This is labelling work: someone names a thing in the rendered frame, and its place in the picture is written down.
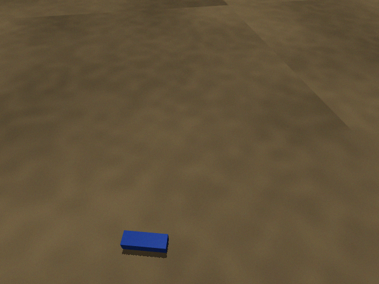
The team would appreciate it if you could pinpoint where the carton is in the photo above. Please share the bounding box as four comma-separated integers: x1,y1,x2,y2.
120,230,169,253

